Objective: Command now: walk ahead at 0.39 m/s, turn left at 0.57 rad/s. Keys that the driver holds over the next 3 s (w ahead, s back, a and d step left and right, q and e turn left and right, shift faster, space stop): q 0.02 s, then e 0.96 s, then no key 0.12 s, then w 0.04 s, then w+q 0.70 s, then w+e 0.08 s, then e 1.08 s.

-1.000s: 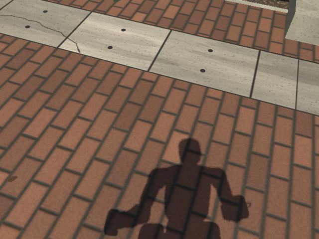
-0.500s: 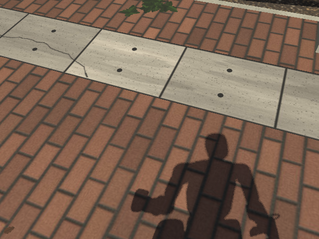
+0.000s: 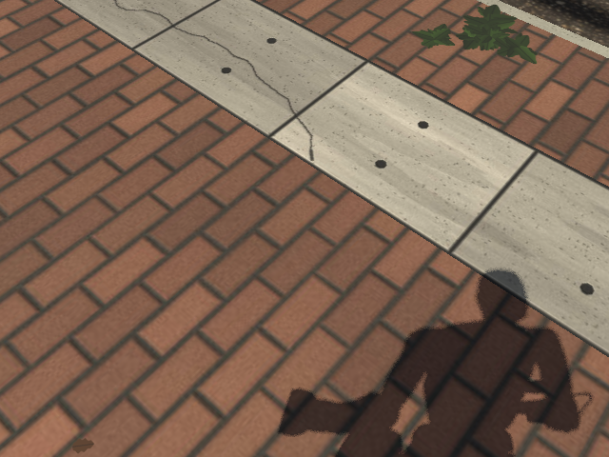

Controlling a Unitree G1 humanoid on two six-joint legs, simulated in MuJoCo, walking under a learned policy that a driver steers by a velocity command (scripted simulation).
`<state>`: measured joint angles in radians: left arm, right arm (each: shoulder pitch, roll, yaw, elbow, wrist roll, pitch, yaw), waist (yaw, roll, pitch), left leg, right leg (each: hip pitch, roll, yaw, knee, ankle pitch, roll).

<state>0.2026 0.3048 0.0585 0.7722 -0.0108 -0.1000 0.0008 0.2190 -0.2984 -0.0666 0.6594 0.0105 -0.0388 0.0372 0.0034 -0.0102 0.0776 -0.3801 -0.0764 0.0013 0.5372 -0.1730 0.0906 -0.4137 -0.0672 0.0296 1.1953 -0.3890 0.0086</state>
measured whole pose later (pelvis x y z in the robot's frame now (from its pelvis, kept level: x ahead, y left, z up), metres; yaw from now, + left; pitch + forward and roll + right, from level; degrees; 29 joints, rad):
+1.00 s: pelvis +0.21 +0.01 +0.01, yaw -23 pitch +1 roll -1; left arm 0.19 0.34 0.10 0.66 -0.02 0.07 0.02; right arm 0.18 -0.25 -0.05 0.70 -0.02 0.01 -0.05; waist -0.02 -0.03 0.04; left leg -0.24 0.04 0.05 0.44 -0.23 0.01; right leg -0.51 0.01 0.06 1.02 -0.39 0.11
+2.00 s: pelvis +0.54 -0.05 +0.02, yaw -7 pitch +1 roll +1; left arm 0.15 0.31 0.05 0.71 0.01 -0.09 -0.01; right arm 0.29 -0.27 -0.04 0.73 0.00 -0.07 0.01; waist -0.03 -0.04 0.03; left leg -0.11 -0.11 -0.04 0.28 -0.19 0.09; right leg -0.70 -0.13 0.04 0.81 0.00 0.04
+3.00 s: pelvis +0.74 -0.08 +0.01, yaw -39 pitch +1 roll +0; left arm 0.16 0.29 0.07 0.60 -0.02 0.08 -0.01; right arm 0.16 -0.29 -0.07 0.69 0.01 0.02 -0.03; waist -0.02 0.01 0.05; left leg -0.26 0.10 0.12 0.50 -0.25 -0.02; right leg -0.34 -0.02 -0.03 0.69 -0.34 0.05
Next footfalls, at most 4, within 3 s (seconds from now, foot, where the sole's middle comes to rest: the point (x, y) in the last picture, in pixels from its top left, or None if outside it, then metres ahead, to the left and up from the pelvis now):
0.34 right None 0.30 -0.13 -0.77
0.74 left None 0.30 0.10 -0.77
1.16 right None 0.18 -0.14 -0.77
1.68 left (304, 400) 0.55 0.02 -0.77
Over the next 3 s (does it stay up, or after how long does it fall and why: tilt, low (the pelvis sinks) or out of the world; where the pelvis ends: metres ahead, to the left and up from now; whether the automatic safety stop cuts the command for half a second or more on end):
stays up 0.74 -0.08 0.01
